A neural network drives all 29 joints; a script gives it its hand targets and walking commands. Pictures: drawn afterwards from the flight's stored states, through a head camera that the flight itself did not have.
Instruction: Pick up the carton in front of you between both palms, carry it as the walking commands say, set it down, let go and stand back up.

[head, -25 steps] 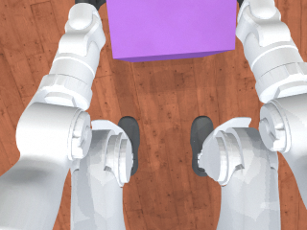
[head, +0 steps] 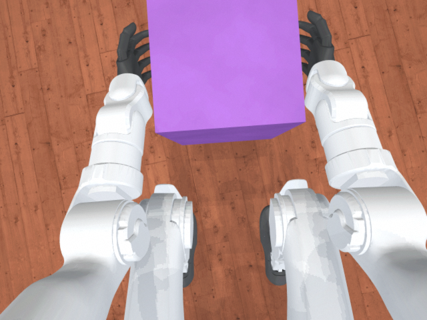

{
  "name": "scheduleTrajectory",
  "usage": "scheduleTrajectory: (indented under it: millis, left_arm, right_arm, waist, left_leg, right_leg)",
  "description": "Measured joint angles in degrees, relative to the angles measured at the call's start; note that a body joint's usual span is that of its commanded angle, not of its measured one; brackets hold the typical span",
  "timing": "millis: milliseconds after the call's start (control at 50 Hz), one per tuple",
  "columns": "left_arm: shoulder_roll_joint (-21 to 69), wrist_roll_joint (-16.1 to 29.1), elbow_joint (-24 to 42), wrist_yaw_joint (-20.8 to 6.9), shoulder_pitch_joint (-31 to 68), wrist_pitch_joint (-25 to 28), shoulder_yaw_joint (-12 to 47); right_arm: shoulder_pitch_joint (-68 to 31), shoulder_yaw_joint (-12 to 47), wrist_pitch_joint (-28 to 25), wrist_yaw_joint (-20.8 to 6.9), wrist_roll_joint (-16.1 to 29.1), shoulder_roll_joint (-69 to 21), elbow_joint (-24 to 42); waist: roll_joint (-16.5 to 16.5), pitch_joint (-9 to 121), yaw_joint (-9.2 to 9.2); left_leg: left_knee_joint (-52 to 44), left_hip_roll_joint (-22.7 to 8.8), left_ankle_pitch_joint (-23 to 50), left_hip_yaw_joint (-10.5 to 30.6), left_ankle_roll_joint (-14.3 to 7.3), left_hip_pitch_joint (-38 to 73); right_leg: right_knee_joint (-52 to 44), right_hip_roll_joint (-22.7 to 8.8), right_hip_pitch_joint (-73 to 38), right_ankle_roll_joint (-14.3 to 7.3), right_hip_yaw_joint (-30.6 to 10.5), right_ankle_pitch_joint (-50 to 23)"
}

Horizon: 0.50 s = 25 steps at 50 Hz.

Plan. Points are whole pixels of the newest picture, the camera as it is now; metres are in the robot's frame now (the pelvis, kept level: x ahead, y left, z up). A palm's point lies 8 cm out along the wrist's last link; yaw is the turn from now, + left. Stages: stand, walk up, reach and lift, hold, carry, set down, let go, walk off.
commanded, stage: reach and lift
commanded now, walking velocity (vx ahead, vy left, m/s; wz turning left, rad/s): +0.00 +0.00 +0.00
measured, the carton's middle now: (224, 83) +0.52 +0.00 -0.16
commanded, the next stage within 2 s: none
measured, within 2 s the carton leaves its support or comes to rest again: neither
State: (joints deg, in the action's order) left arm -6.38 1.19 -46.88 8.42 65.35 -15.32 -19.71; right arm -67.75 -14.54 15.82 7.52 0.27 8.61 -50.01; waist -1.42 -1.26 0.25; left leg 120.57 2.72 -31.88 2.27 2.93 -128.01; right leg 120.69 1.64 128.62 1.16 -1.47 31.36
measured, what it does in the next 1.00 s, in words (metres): rises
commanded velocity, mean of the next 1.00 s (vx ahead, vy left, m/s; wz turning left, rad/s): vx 0.00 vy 0.00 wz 0.00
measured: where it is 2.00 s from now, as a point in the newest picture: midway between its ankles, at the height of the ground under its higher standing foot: (229, 259)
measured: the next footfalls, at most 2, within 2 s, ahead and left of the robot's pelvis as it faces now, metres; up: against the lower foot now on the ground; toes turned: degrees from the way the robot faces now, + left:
none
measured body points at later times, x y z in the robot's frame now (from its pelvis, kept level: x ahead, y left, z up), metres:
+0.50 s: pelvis +0.02 +0.01 +0.13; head +0.25 -0.01 +0.51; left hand +0.49 +0.14 +0.07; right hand +0.49 -0.16 +0.06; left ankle +0.11 +0.13 -0.36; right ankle +0.11 -0.12 -0.36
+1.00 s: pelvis +0.06 +0.00 +0.27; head +0.18 -0.01 +0.70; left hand +0.45 +0.14 +0.23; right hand +0.44 -0.16 +0.23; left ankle +0.11 +0.13 -0.36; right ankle +0.11 -0.12 -0.36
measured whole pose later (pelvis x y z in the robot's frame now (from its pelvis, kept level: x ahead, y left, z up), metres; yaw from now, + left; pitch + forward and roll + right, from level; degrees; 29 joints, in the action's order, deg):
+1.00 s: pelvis +0.06 +0.00 +0.27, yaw -1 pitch +26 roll +0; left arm 6.3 -10.0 -34.2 3.3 31.4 -19.5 -21.3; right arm -30.8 -20.0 20.3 2.5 -10.5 -5.4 -33.7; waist -0.5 13.2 0.2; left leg 69.4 2.7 -26.6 3.0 1.0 -69.1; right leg 69.4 1.8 69.9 0.8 -2.9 25.7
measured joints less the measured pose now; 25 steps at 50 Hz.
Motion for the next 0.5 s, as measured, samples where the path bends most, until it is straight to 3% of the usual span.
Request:
scheduleTrajectory:
  millis: [100,200,300,500]
  left_arm:
    - [3.6,-7.6,0.6,-2.3,-2.3,-2.2,-5.8]
    - [5.5,-11.4,2.5,-3.5,-3.3,-3.4,-8.7]
    - [6.1,-12.2,5.8,-4.3,-4.8,-5.1,-9.0]
    - [9.1,-10.7,12.4,-3.9,-14.5,-6.6,-5.4]
  right_arm:
    - [3.6,-6.7,2.5,-2.4,-6.8,-3.4,1.9]
    - [4.2,-9.7,4.1,-4.0,-10.6,-5.0,3.6]
    - [5.3,-11.3,5.0,-4.8,-12.9,-6.7,6.1]
    - [16.3,-8.2,7.0,-5.1,-10.4,-8.9,14.4]
  waist:
    - [0.3,6.2,-0.05]
    - [1.1,8.8,0.45]
    - [1.1,10.3,-0.04]
    - [0.6,13.4,-0.13]
  left_leg:
    - [-6.4,-0.4,1.4,-0.2,-0.5,3.1]
    - [-11.7,0.3,2.9,-0.3,-0.5,6.1]
    - [-15.8,0.9,3.4,-0.1,-0.7,8.8]
    - [-23.5,0.7,2.3,-0.1,-1.3,18.9]
  right_leg:
    - [-6.6,0.4,-3.1,0.1,-0.3,-1.7]
    - [-12.1,1.3,-5.7,0.5,-1.1,-3.6]
    - [-16.3,1.3,-8.5,0.7,-1.3,-4.3]
    - [-24.1,0.9,-18.8,0.8,-1.5,-3.0]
